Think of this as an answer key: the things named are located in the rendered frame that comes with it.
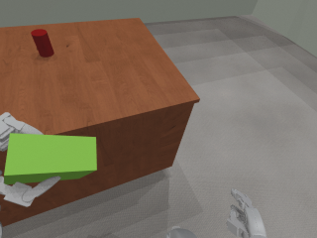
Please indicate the sponge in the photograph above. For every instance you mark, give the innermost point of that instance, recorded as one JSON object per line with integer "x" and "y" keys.
{"x": 37, "y": 157}

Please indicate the robot right hand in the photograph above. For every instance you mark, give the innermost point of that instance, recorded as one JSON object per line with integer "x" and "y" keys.
{"x": 244, "y": 224}

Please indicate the right robot thigh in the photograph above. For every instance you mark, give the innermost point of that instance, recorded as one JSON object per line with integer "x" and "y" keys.
{"x": 180, "y": 233}

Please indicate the table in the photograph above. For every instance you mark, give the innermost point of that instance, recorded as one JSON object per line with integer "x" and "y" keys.
{"x": 108, "y": 79}

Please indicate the robot left hand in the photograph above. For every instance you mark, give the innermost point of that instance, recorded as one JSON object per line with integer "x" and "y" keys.
{"x": 20, "y": 193}

